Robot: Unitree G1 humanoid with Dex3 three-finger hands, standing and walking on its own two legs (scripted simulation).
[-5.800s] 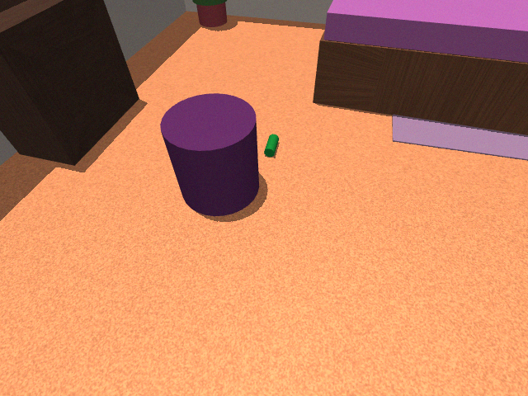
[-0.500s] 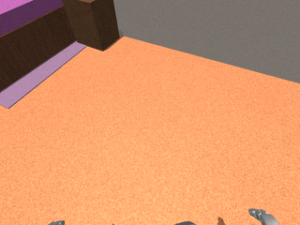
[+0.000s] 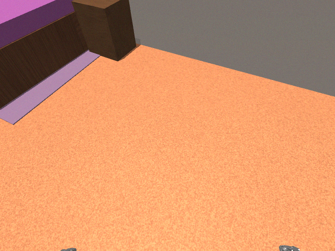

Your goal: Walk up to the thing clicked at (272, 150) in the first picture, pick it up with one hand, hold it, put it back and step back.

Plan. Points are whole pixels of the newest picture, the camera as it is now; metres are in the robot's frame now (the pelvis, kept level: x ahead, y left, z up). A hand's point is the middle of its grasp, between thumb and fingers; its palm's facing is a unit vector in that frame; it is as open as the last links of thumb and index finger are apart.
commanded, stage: stand
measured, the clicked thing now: out of the picture +0.47 +1.42 -0.74
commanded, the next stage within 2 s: none
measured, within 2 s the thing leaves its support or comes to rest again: neither
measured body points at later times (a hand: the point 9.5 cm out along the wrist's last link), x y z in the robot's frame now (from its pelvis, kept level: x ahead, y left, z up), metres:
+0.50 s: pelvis +0.01 +0.00 +0.01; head +0.02 -0.01 +0.46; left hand +0.07 +0.30 -0.12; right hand +0.10 -0.30 -0.13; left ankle -0.01 +0.12 -0.74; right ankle +0.02 -0.14 -0.74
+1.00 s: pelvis +0.01 +0.00 +0.01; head +0.02 +0.00 +0.46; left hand +0.08 +0.30 -0.12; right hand +0.10 -0.30 -0.13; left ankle -0.01 +0.12 -0.74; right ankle +0.02 -0.14 -0.74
